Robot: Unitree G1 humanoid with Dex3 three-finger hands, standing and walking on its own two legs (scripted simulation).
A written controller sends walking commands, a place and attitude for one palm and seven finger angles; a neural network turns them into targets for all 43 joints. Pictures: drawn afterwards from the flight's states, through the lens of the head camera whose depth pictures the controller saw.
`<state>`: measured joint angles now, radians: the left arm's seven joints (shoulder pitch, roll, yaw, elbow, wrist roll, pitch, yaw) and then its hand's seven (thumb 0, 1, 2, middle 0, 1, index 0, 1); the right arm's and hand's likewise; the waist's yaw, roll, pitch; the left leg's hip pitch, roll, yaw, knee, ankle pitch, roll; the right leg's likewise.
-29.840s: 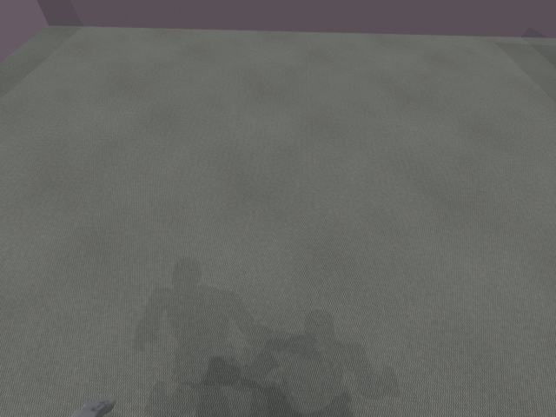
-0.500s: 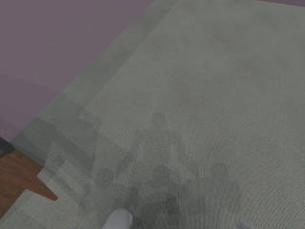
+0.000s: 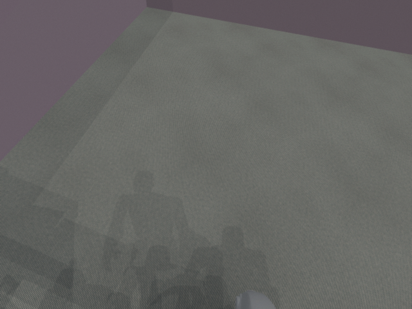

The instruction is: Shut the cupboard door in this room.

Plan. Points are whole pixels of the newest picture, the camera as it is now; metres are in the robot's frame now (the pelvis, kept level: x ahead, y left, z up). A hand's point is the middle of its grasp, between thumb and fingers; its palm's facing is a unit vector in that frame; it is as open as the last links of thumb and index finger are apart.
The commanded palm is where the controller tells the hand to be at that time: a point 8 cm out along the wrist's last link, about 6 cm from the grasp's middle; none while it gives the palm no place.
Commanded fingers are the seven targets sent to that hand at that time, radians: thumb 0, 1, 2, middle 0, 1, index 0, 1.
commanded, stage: walk to a spot facing it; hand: left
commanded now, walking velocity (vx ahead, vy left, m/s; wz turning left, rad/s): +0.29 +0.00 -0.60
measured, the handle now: out of the picture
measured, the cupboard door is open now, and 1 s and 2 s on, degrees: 80 80 80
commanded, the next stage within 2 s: turn to face it in 1.22 s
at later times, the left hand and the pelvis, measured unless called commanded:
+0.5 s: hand (185, 225) +0.35 +0.08 -0.17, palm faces -0.31 -0.92 -0.23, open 7.3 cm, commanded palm none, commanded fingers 0.00 0.90 0.90 -0.20 -0.30 -0.20 -0.30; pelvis +0.20 -0.08 -0.01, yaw -18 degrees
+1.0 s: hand (188, 174) +0.53 +0.09 -0.19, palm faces -0.42 -0.89 -0.16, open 7.4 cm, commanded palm none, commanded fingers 0.00 0.90 0.90 -0.20 -0.30 -0.20 -0.30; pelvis +0.44 -0.08 +0.00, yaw -30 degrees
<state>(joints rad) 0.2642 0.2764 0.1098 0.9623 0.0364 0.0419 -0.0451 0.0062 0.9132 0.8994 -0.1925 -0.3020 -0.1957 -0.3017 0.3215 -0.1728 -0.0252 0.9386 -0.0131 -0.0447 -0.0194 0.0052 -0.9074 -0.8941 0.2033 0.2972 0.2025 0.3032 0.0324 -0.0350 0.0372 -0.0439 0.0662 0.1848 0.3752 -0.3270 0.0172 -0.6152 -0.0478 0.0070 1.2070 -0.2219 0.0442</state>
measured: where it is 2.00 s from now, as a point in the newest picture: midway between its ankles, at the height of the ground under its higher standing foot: (239, 240)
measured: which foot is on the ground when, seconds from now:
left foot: down 0.00-0.28, up 0.30-0.78, down 0.80-1.00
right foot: up 0.00-0.26, down 0.28-0.80, up 0.82-1.00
